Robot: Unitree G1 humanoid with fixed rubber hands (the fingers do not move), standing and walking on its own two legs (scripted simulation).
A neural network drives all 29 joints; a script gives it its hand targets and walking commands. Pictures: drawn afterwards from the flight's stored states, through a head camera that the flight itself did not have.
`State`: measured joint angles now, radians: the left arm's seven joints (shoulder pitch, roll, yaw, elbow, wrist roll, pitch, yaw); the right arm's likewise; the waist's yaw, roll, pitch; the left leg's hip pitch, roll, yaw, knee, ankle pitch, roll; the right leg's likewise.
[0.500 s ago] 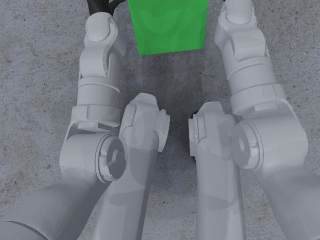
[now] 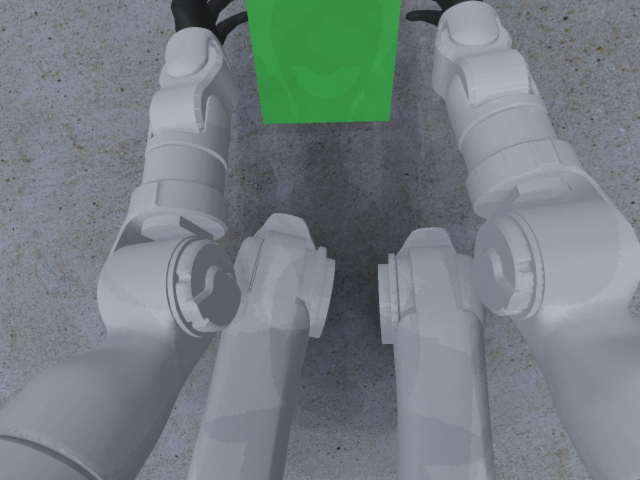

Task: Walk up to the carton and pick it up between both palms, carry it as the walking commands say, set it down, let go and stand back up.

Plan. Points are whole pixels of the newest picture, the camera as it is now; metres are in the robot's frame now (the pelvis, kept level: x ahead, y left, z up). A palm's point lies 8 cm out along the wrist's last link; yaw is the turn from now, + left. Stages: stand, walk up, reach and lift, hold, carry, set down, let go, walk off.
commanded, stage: set down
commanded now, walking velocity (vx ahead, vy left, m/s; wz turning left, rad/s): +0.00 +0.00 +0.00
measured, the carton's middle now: (325, 31) +0.55 +0.06 -0.26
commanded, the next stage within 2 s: none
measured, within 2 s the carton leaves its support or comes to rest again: neither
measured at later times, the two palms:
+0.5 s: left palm (197, 19) +0.52 +0.18 -0.16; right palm out of the picture +0.56 -0.07 -0.17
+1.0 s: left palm (195, 11) +0.53 +0.18 -0.16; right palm out of the picture +0.56 -0.07 -0.18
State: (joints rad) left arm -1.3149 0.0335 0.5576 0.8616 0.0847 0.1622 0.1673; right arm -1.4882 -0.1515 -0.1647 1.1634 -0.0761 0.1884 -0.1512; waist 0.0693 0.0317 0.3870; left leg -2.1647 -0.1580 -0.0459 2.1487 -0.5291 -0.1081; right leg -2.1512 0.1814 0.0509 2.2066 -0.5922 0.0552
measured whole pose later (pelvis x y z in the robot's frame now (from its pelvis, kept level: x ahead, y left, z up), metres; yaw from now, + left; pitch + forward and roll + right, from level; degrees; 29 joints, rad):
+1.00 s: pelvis +0.03 +0.00 +0.00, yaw +1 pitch +39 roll +2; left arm -1.27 0.06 0.59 0.89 0.10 0.06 0.07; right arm -1.40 -0.09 -0.29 1.06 -0.22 0.09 -0.05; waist 0.07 0.04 0.27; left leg -2.25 -0.12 -0.03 2.17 -0.61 -0.07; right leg -2.23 0.13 0.03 2.22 -0.68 0.02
